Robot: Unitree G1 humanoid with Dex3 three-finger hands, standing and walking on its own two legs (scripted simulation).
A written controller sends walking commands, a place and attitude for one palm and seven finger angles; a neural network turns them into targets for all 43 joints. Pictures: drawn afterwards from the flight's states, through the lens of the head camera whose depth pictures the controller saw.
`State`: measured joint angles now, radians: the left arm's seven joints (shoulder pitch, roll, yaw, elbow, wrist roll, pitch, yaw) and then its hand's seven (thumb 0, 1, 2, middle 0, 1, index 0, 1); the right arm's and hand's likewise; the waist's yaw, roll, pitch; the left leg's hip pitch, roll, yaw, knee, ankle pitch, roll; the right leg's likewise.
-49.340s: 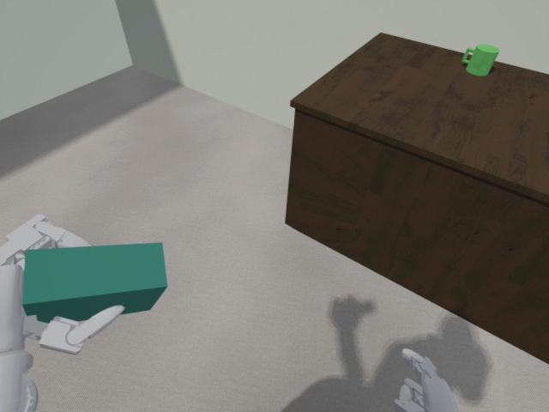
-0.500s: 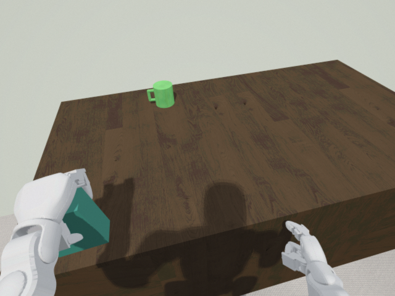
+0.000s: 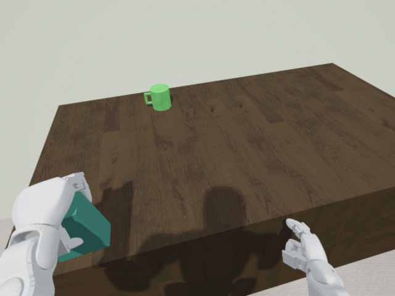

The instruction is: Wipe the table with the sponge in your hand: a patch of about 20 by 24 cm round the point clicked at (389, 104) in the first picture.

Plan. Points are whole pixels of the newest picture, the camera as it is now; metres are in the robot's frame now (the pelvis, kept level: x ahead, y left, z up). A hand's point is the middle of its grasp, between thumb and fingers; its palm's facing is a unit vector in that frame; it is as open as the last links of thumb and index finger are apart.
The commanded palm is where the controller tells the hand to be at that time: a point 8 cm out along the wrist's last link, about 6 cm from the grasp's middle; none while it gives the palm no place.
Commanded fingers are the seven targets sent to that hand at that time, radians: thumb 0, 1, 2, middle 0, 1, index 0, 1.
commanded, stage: step back with the hand held close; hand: left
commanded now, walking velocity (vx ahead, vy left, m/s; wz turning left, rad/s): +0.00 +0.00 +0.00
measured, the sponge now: (75, 233) +0.19 +0.29 +0.06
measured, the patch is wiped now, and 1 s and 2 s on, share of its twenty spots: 0.95 0.95 0.95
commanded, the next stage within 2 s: stop stepping back and stand still in 1.58 s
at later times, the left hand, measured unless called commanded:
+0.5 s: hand (63, 203) +0.18 +0.26 +0.17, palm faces +0.37 -0.81 -0.46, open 9.6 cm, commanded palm +0.14 +0.30 +0.17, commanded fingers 0.00 0.10 1.30 -1.20 -1.60 -1.20 -1.60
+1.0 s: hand (41, 227) +0.14 +0.27 +0.16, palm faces +0.44 -0.83 -0.35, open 9.6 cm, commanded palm +0.08 +0.31 +0.17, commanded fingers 0.00 0.10 1.30 -1.20 -1.60 -1.20 -1.60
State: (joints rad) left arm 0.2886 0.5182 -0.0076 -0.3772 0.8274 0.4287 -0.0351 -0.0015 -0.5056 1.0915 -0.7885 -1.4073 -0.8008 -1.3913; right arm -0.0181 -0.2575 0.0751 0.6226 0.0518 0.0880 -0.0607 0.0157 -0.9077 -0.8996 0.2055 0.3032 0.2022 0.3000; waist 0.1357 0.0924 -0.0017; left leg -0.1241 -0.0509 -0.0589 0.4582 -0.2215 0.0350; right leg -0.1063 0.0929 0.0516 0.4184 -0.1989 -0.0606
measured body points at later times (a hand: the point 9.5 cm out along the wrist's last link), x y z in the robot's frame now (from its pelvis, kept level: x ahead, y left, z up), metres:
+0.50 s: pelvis -0.01 +0.01 -0.01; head +0.00 +0.02 +0.44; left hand +0.16 +0.30 +0.19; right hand +0.15 -0.23 -0.10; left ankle +0.02 +0.10 -0.74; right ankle +0.02 -0.09 -0.74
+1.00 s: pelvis -0.06 +0.02 -0.03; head -0.06 +0.05 +0.42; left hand +0.11 +0.31 +0.18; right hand +0.14 -0.21 -0.08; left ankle +0.02 +0.11 -0.73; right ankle +0.02 -0.09 -0.74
